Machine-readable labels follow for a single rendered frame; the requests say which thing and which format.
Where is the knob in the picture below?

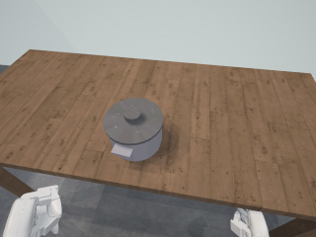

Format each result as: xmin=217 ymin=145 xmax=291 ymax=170
xmin=123 ymin=106 xmax=142 ymax=123

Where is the left robot hand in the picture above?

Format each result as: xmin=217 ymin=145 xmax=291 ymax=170
xmin=2 ymin=185 xmax=62 ymax=237

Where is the pot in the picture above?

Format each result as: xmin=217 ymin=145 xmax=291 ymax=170
xmin=110 ymin=128 xmax=162 ymax=162

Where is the table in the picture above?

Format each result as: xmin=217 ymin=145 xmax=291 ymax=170
xmin=0 ymin=49 xmax=316 ymax=237

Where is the lid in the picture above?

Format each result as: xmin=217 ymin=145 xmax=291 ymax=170
xmin=103 ymin=98 xmax=164 ymax=146

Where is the right robot hand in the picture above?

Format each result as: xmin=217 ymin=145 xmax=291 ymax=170
xmin=230 ymin=207 xmax=270 ymax=237

